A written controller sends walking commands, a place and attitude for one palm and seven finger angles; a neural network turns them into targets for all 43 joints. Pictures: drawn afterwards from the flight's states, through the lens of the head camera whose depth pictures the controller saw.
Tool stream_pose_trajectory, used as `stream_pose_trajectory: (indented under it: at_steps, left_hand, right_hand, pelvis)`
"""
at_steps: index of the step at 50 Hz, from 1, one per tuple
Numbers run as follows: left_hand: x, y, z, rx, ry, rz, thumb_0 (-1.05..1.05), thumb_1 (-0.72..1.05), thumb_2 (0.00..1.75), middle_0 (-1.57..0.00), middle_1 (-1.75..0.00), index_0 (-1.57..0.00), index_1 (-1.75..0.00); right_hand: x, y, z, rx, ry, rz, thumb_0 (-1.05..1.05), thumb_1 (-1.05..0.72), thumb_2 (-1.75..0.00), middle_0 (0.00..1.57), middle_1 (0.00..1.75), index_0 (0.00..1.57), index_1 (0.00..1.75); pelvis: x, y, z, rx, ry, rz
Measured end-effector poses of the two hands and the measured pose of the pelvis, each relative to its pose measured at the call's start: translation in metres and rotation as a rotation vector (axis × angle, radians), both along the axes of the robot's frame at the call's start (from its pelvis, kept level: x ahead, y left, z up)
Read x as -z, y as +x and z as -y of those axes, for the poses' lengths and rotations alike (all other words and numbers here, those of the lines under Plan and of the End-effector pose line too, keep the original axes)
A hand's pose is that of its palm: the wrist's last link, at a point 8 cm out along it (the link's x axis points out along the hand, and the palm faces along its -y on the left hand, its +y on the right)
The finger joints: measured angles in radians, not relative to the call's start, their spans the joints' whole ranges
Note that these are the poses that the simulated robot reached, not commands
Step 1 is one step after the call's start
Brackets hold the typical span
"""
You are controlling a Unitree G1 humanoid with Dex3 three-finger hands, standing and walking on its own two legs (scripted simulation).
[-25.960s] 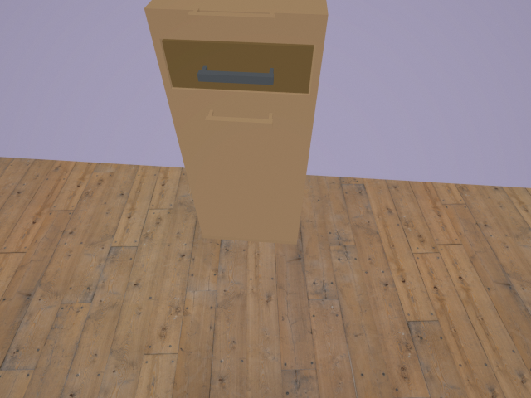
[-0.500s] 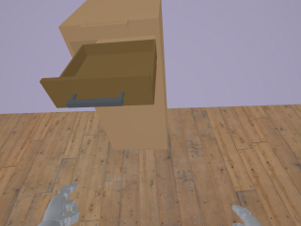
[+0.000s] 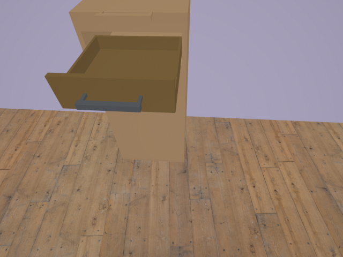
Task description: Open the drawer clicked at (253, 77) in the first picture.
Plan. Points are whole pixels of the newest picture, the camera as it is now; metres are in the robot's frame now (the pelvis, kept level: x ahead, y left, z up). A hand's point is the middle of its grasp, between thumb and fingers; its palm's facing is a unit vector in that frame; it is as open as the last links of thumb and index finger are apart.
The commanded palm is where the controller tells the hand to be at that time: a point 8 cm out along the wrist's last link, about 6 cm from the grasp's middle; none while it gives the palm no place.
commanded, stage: let the arm hang, fingers relaxed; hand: left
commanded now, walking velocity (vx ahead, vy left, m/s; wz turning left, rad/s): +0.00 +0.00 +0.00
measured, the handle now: (110, 101) +0.53 +0.22 +0.06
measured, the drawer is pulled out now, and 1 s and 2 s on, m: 0.30 0.30 0.30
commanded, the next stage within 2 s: look to check the result in 0.40 s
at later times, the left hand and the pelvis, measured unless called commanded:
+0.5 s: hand out of the picture +0.01 +0.16 -0.17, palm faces +0.05 -0.98 -0.20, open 7.4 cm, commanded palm none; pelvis +0.02 -0.01 +0.00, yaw +0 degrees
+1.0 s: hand out of the picture +0.04 +0.15 -0.17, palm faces +0.04 -0.98 -0.22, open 7.4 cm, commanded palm none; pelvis +0.04 -0.02 +0.00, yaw +0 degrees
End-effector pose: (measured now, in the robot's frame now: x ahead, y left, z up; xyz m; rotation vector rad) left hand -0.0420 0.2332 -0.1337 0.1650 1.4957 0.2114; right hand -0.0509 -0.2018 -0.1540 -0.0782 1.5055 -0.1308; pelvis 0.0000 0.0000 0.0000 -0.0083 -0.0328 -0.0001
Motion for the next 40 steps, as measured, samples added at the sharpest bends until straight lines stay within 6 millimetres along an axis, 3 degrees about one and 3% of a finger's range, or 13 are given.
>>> stream_pose_trajectory:
  at_steps: [10, 25, 40]
  left_hand:
    - [0.005, 0.044, 0.021, 0.022, -0.04, 0.111, 0.0, 0.91, 0.9, -0.2, -0.29, -0.2, -0.3]
    - [0.003, 0.047, 0.028, 0.004, -0.039, 0.059, 0.0, 0.91, 0.9, -0.2, -0.29, -0.2, -0.3]
    - [0.001, 0.067, 0.037, 0.012, -0.033, 0.064, 0.0, 0.91, 0.9, -0.2, -0.29, -0.2, -0.3]
  right_hand:
    - [0.002, 0.03, -0.014, 0.005, 0.03, 0.08, 0.0, -0.91, -0.9, 0.2, 0.3, 0.19, 0.29]
    - [-0.002, 0.037, 0.009, 0.008, -0.012, 0.034, 0.0, -0.91, -0.9, 0.2, 0.3, 0.19, 0.29]
    - [0.0, 0.066, 0.017, -0.007, -0.007, 0.056, 0.0, -0.91, -0.9, 0.2, 0.3, 0.19, 0.29]
  pelvis:
    - [-0.001, 0.005, 0.001, 0.005, 0.008, 0.001]
    - [-0.003, 0.02, 0.008, 0.005, 0.012, -0.007]
    - [-0.004, 0.034, 0.018, 0.005, 0.012, -0.008]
